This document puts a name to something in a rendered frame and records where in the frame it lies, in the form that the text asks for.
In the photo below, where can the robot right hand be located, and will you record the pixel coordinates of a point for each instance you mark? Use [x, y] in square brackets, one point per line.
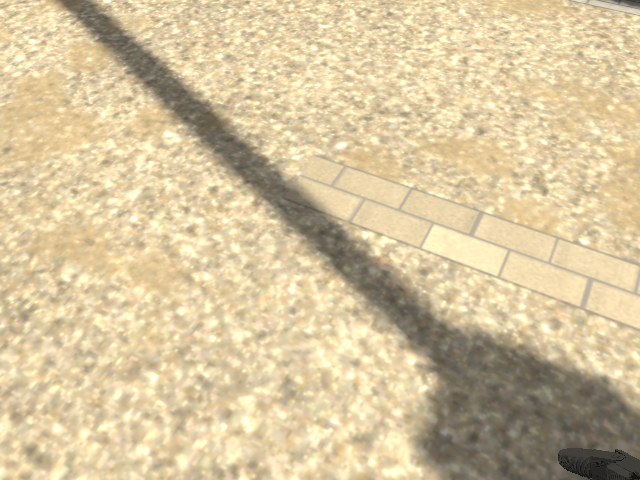
[600, 465]

